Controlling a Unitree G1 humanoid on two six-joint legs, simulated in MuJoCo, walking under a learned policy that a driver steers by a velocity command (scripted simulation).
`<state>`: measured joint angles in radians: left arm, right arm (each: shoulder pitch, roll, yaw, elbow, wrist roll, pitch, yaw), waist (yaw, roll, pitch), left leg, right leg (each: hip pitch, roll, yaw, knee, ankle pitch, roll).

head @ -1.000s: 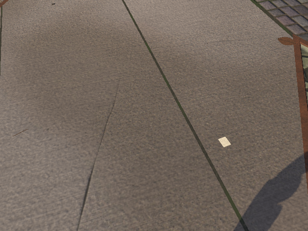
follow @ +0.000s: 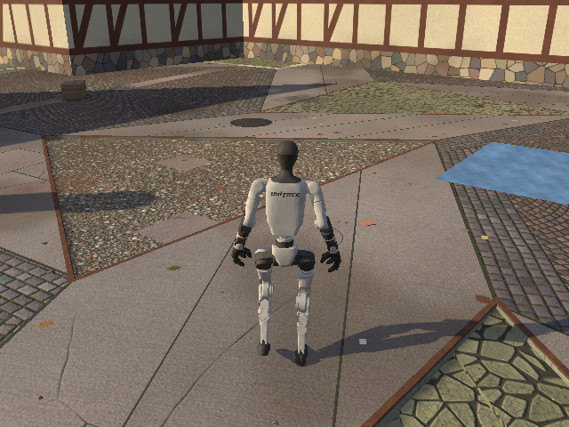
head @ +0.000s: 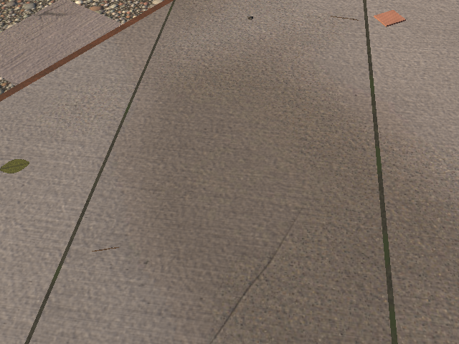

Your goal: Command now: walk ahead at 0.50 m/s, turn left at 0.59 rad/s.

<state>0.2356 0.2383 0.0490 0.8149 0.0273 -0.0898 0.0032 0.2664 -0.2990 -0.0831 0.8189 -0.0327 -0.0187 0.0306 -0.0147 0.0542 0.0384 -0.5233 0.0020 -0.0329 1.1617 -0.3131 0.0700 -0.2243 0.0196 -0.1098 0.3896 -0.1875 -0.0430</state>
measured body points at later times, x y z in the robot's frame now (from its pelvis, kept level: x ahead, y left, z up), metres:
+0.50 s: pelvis +0.25 +0.08 -0.01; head +0.29 +0.10 +0.44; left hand +0.27 +0.35 -0.13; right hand +0.44 -0.15 -0.12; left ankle +0.27 +0.12 -0.74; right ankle +0.25 -0.09 -0.65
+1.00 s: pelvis +0.54 +0.12 -0.02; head +0.57 +0.13 +0.43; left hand +0.62 +0.41 -0.13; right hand +0.64 -0.13 -0.15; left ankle +0.35 +0.17 -0.63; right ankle +0.62 +0.08 -0.74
